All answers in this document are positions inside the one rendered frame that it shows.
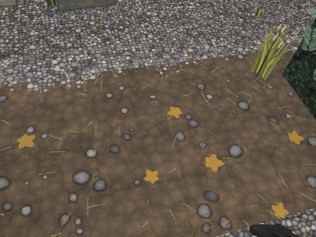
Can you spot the right robot hand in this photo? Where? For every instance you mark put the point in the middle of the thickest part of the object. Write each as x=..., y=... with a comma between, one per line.
x=270, y=230

